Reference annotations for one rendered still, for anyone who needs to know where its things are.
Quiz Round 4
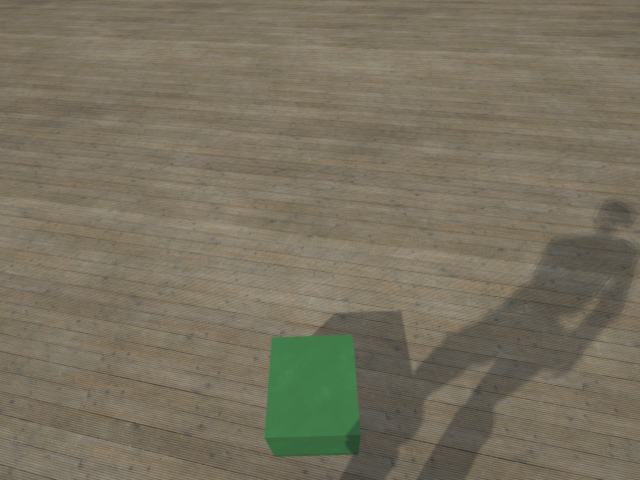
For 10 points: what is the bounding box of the carton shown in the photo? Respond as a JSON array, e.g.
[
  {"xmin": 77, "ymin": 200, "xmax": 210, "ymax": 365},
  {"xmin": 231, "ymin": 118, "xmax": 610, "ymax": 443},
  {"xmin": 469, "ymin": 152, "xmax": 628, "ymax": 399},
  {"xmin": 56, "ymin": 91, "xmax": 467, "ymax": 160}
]
[{"xmin": 264, "ymin": 335, "xmax": 361, "ymax": 457}]

